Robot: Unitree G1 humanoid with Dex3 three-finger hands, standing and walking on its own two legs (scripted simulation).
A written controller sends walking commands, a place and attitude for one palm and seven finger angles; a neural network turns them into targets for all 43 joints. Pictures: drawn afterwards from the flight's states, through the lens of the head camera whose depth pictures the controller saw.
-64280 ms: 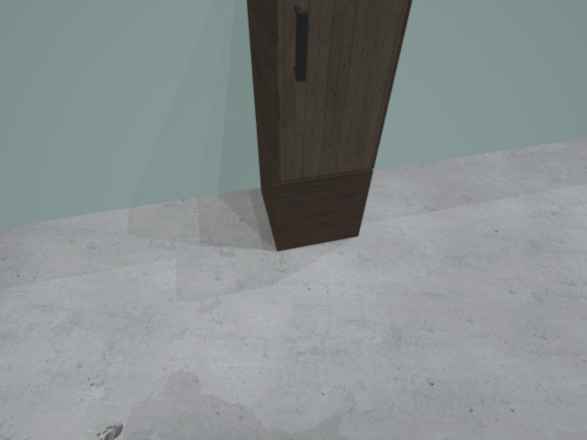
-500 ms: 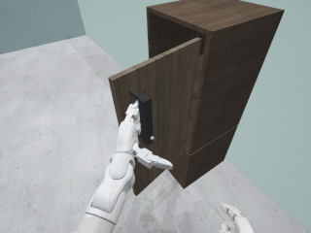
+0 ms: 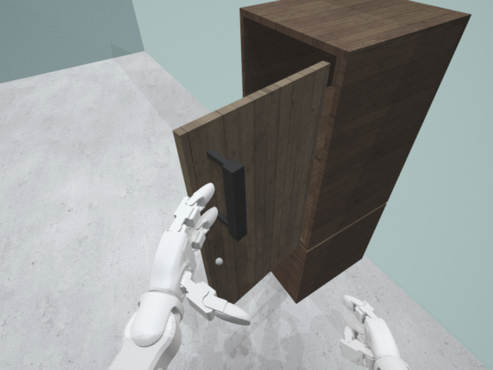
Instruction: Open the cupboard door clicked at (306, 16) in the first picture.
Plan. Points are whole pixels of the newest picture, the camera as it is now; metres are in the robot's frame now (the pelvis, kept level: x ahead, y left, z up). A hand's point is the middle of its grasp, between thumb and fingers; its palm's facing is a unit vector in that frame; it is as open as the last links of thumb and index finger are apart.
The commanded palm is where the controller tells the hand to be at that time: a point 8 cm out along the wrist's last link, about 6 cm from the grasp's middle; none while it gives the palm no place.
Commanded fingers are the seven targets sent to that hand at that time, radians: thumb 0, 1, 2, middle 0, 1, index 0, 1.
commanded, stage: slide the hand sideways off the handle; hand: left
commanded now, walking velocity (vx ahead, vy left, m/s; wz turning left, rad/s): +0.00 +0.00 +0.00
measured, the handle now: (226, 196) +0.35 +0.07 +0.13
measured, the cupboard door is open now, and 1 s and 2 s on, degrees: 100 100 100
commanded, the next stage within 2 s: draw the hand back to the body in 0.28 s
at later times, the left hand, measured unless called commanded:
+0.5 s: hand (193, 285) +0.20 +0.09 +0.13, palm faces -0.04 -1.00 -0.03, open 16.3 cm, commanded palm +0.16 +0.15 +0.13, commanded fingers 0.00 -0.50 0.30 -0.15 -0.30 -0.15 -0.30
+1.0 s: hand (117, 280) +0.19 +0.18 +0.14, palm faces +0.15 -0.97 -0.21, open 15.6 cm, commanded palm +0.15 +0.23 +0.16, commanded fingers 0.00 -0.08 0.48 -0.17 -0.30 -0.17 -0.30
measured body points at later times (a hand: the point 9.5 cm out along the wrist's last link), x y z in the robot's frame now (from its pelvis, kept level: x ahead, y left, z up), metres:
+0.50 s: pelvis -0.01 -0.01 -0.01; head -0.03 -0.03 +0.44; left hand +0.19 +0.14 +0.13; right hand +0.19 -0.22 -0.07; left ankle -0.01 +0.11 -0.73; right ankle -0.01 -0.09 -0.73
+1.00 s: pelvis -0.01 +0.01 +0.00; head -0.03 -0.01 +0.45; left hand +0.18 +0.23 +0.16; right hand +0.19 -0.20 -0.06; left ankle -0.01 +0.11 -0.73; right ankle -0.01 -0.09 -0.73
